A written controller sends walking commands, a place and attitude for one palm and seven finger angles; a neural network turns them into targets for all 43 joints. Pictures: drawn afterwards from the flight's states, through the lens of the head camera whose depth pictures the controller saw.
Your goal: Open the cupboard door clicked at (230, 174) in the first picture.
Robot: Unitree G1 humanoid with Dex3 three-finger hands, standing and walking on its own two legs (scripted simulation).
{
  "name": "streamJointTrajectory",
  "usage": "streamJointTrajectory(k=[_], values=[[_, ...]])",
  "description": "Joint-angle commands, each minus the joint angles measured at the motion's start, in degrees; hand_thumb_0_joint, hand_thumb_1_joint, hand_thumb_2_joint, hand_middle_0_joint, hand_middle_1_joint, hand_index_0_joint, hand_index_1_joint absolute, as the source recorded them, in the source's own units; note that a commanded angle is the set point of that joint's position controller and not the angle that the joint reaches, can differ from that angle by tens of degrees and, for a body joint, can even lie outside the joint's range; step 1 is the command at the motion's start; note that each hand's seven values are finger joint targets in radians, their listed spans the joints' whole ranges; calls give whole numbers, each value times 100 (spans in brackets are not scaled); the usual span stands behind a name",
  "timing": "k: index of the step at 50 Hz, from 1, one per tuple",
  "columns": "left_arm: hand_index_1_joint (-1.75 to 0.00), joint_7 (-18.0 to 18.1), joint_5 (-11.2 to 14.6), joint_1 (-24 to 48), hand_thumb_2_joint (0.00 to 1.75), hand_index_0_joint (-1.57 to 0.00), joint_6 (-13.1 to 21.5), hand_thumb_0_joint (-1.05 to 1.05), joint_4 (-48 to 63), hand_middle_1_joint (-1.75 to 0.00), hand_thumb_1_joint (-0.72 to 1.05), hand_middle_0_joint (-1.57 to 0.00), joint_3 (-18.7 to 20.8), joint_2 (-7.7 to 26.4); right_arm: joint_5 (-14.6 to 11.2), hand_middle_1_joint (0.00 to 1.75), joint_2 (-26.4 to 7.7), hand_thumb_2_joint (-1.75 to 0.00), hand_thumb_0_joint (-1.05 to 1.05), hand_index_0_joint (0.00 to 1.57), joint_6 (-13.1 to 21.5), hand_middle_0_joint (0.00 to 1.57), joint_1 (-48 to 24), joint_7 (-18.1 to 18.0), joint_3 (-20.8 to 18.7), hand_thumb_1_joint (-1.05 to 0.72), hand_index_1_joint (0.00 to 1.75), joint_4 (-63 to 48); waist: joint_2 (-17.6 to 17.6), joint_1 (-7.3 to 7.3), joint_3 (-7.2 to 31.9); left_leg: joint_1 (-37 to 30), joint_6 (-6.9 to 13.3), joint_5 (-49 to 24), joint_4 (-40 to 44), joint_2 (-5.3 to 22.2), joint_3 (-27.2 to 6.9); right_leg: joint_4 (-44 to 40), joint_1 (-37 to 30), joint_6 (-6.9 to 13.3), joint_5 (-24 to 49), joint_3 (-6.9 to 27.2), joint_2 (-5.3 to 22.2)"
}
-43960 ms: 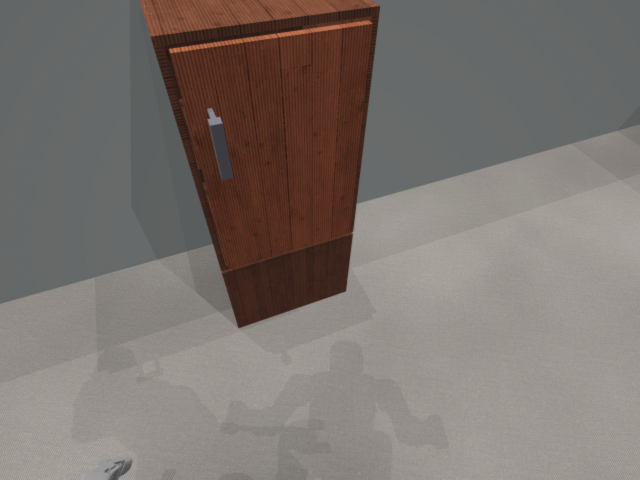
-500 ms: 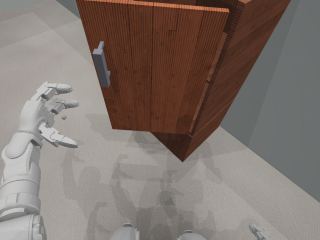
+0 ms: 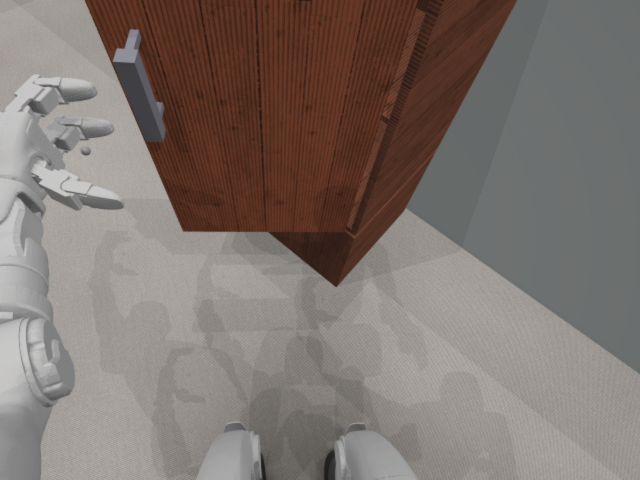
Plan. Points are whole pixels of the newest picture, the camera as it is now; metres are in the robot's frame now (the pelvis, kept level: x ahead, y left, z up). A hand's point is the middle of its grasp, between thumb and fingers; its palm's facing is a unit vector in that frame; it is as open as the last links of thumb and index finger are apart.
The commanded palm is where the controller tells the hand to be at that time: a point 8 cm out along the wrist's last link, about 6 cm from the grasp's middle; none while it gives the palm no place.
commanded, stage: move the hooked fingers beside the handle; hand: left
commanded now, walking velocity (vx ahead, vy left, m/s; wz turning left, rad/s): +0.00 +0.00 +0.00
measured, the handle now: (145, 88) +0.59 +0.20 +0.08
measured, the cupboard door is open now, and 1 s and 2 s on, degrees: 43 43 43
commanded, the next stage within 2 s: slide the fingers in behind the handle in 1.18 s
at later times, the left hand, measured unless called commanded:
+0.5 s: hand (95, 107) +0.55 +0.25 +0.09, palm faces -0.02 -1.00 +0.00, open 14.0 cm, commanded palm +0.53 +0.29 +0.09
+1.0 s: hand (92, 119) +0.53 +0.25 +0.09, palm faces -0.03 -1.00 +0.01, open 14.0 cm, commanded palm +0.52 +0.28 +0.08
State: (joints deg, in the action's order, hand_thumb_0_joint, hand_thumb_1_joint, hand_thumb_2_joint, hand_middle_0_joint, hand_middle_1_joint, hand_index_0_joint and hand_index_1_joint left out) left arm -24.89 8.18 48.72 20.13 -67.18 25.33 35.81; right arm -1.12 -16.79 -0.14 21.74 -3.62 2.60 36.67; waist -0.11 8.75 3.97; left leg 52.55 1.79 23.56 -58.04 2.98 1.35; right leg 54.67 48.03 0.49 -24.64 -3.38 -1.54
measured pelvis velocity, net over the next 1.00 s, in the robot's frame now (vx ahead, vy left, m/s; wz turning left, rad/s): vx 0.01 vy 0.01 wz -0.02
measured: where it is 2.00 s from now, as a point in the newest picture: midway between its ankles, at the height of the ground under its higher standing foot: outside the picture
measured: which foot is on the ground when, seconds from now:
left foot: down 0.00-1.00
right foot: down 0.00-1.00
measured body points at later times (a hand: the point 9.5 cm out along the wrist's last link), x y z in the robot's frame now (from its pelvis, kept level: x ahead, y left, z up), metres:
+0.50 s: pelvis +0.01 +0.01 -0.01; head +0.16 +0.04 +0.42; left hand +0.54 +0.30 +0.09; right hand -0.01 -0.27 -0.10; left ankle +0.04 +0.10 -0.67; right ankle +0.01 -0.12 -0.67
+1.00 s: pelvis +0.01 +0.01 +0.00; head +0.15 +0.05 +0.42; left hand +0.53 +0.30 +0.09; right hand +0.00 -0.26 -0.10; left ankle +0.04 +0.10 -0.67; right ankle +0.01 -0.12 -0.67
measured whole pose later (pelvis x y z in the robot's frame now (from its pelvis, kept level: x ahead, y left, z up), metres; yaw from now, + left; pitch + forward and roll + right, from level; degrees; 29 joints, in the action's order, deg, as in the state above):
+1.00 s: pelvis +0.01 +0.01 +0.00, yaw -1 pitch +22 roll -5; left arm -23.7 6.1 55.7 19.2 -70.1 25.1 38.8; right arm 0.4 -16.2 -5.0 23.1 -2.0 3.0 35.1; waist -0.8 10.9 5.0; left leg 56.9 2.5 25.3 -60.1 3.5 0.6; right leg 54.0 51.0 -0.3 -24.9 -3.8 -2.3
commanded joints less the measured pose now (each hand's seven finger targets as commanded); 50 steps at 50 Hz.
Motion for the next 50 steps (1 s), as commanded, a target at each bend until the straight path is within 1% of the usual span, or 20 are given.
streamJointTrajectory(k=[1, 3, 7, 11, 13, 14, 19, 21, 23, 27, 30, 35, 37, 40, 41, 45, 46, 47, 48, 50], values=[[-120, -29, 25, 2687, 30, -30, 336, 0, 1145, -120, -50, -30, 325, 2028, -2, 30, -1071, -90, 0, 20, 79, 20, 854, -45, -381, -90, 30, -363, -1109, -28, 2830, -2285, 5, -1640, 600, -101, -453, -675, -494, 64, 1298, 236, -121], [-120, -59, 36, 2665, 30, -30, 322, 0, 1085, -120, -50, -30, 394, 2075, 17, 30, -1085, -90, 0, 20, 34, 20, 947, -31, -390, -90, 30, -360, -1009, -14, 3017, -2361, 15, -1911, 524, -87, -438, -645, -546, 57, 1537, 227, -158], [-120, -104, 8, 2722, 30, -30, 98, 0, 568, -120, -50, -30, 413, 2231, -2, 30, -1100, -90, 0, 20, -90, 20, 1060, -45, -345, -90, 30, -384, -592, 121, 2471, -1671, 87, -1643, 484, -102, -360, -699, -664, 22, 1550, 271, -179], [-120, -74, -134, 3065, 30, -30, 145, 0, 798, -120, -50, -30, 333, 2306, 52, 30, -1115, -90, 0, 20, -149, 20, 1173, -14, -352, -90, 30, -360, -1168, 164, 2761, -2149, 34, -1978, 430, -56, -440, -644, -295, 42, 1574, 214, -188], [-120, -48, -111, 3260, 30, -30, 229, 0, 885, -120, -50, -30, 430, 2432, 76, 30, -1132, -90, 0, 20, -185, 20, 1251, -14, -357, -90, 30, -325, -1113, 213, 2922, -2298, 24, -2220, 369, -16, -497, -601, -248, 38, 1707, 192, -212], [-120, -56, -113, 3203, 30, -30, 216, 0, 773, -120, -50, -30, 333, 2268, 69, 30, -1123, -90, 0, 20, -199, 20, 1264, 1, -366, -90, 30, -322, -1173, 243, 2930, -2387, 17, -2211, 366, -21, -503, -618, -133, 40, 1642, 176, -222], [-120, -36, -189, 3672, 30, -30, 66, 0, 480, -120, -50, -30, 195, 2241, 78, 30, -1135, -90, 0, 20, -245, 20, 1355, 1, -318, -90, 30, -240, -1206, 427, 2776, -2302, 32, -2165, 301, -3, -544, -626, 92, 28, 1575, 154, -226], [-120, 6, -265, 3397, 30, -30, -22, 0, 342, -120, -50, -30, 214, 2251, 98, 30, -1137, -90, 0, 20, -275, 20, 1403, 24, -307, -90, 30, -292, -1227, 360, 2758, -2310, 21, -2200, 320, -1, -551, -621, 132, 40, 1535, 115, -233], [-120, 36, -273, 3197, 30, -30, 30, 0, 566, -120, -50, -30, 448, 2504, 131, 30, -1151, -90, 0, 20, -309, 20, 1427, 29, -319, -90, 30, -343, -1393, 218, 3131, -2553, -9, -2645, 292, 8, -554, -545, -5, 51, 1832, 109, -230], [-120, 35, -171, 2790, 30, -30, 158, 0, 969, -120, -50, -30, 596, 2433, 160, 30, -1115, -90, 0, 20, -380, 20, 1437, 107, -362, -90, 30, -451, -1393, 51, 3410, -2821, -43, -3181, 287, 17, -556, -500, -235, 74, 2174, 69, -272], [-120, 48, -141, 2923, 30, -30, 157, 0, 983, -120, -50, -30, 580, 2423, 124, 30, -1125, -90, 0, 20, -431, 20, 1382, 117, -376, -90, 30, -461, -1086, 169, 3113, -2553, 1, -2764, 333, 11, -507, -590, -292, 30, 2068, 89, -293], [-120, 108, -159, 3099, 30, -30, 256, 0, 1011, -120, -50, -30, 482, 2296, 116, 30, -1105, -90, 0, 20, -434, 20, 1336, 110, -377, -90, 30, -402, -1294, 216, 2894, -2640, -23, -2513, 381, 6, -536, -639, -86, 55, 1780, 76, -288], [-120, 108, -138, 3127, 30, -30, 300, 0, 1014, -120, -50, -30, 297, 2040, 122, 30, -1095, -90, 0, 20, -433, 20, 1320, 103, -369, -90, 30, -377, -1336, 267, 2856, -2796, -29, -2585, 382, 17, -584, -637, 79, 76, 1707, 56, -295], [-120, 59, -146, 3009, 30, -30, 184, 0, 587, -120, -50, -30, 216, 2011, 102, 30, -1116, -90, 0, 20, -447, 20, 1287, 91, -344, -90, 30, -336, -1246, 295, 2545, -2550, -38, -2272, 420, 17, -597, -666, 180, 77, 1498, 34, -276], [-120, 30, -153, 3100, 30, -30, 138, 0, 532, -120, -50, -30, 3, 1797, 94, 30, -1110, -90, 0, 20, -446, 20, 1270, 90, -335, -90, 30, -338, -1221, 373, 2412, -2530, -37, -2147, 447, 18, -616, -684, 301, 76, 1373, 15, -271], [-120, 55, -102, 3253, 30, -30, 238, 0, 921, -120, -50, -30, 79, 1775, 150, 30, -1125, -90, 0, 20, -417, 20, 1304, 88, -379, -90, 30, -302, -1485, 289, 2947, -3096, -107, -2614, 401, 62, -759, -612, 448, 103, 1431, -25, -257], [-120, 64, -70, 3242, 30, -30, 243, 0, 890, -120, -50, -30, 39, 1681, 148, 30, -1111, -90, 0, 20, -410, 20, 1295, 97, -377, -90, 30, -302, -1319, 328, 2973, -3038, -84, -2589, 375, 53, -736, -616, 391, 86, 1470, -17, -267], [-120, 102, -43, 3288, 30, -30, 320, 0, 1024, -120, -50, -30, 225, 1887, 162, 30, -1125, -90, 0, 20, -410, 20, 1325, 85, -379, -90, 30, -292, -1352, 272, 3035, -3093, -97, -2750, 374, 63, -765, -582, 326, 106, 1534, -23, -265], [-120, 111, -54, 3304, 30, -30, 327, 0, 1037, -120, -50, -30, 134, 1763, 151, 30, -1097, -90, 0, 20, -410, 20, 1293, 102, -378, -90, 30, -312, -1396, 279, 3129, -3121, -97, -2781, 359, 48, -741, -577, 309, 84, 1581, -6, -268], [-120, 181, -79, 3178, 30, -30, 302, 0, 912, -120, -50, -30, 204, 1815, 150, 30, -1094, -90, 0, 20, -419, 20, 1257, 119, -364, -90, 30, -326, -1310, 235, 2963, -2927, -88, -2601, 372, 31, -710, -593, 251, 84, 1527, -8, -265]])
